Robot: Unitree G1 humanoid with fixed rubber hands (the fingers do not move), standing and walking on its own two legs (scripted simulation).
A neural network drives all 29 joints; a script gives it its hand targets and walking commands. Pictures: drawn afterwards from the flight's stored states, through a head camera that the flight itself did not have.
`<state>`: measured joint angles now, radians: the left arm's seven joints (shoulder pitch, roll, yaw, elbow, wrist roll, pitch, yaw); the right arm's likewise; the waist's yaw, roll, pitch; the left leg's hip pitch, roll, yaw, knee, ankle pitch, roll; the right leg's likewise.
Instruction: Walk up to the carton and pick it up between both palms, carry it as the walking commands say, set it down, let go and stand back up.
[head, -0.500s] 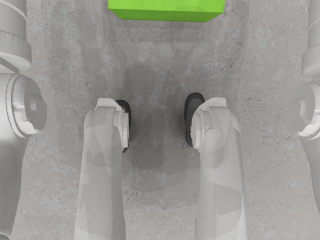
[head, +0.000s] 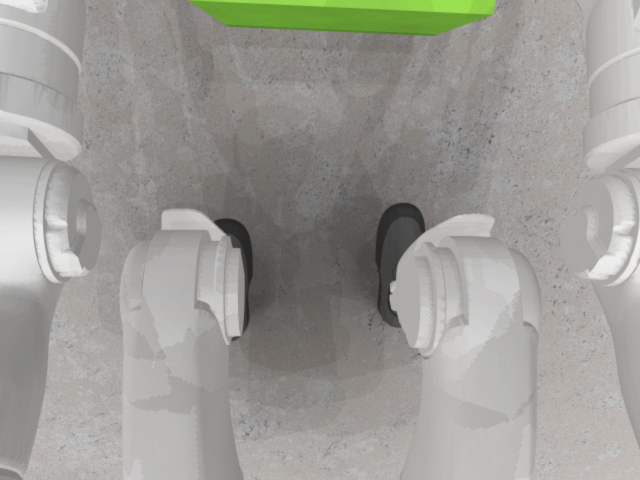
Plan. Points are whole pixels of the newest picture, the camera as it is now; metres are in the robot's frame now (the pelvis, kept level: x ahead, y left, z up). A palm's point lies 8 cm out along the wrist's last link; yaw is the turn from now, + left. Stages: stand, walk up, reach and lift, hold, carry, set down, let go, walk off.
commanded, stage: reach and lift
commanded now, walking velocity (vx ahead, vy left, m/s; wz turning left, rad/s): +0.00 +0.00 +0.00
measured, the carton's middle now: out of the picture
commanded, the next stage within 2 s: none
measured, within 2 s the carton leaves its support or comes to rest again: neither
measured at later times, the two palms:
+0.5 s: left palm out of the picture +0.57 +0.19 -0.23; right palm out of the picture +0.56 -0.23 -0.23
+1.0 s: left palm out of the picture +0.57 +0.15 -0.22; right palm out of the picture +0.56 -0.20 -0.22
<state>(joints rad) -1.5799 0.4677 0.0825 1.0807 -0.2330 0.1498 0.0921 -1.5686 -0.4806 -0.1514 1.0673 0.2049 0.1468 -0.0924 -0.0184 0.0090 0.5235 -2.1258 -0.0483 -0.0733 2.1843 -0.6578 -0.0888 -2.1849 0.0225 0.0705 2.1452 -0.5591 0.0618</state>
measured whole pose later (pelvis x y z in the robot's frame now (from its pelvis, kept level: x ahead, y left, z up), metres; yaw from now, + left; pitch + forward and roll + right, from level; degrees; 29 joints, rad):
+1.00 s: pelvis +0.00 +0.00 -0.03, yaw +1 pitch +34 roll +0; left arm -1.64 0.39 -0.01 1.19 -0.26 0.09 0.09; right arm -1.60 -0.45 -0.10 1.20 0.25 0.06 -0.09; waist -0.02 0.01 0.52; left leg -2.24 -0.01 -0.06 2.28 -0.64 -0.06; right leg -2.28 -0.03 0.04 2.25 -0.57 0.03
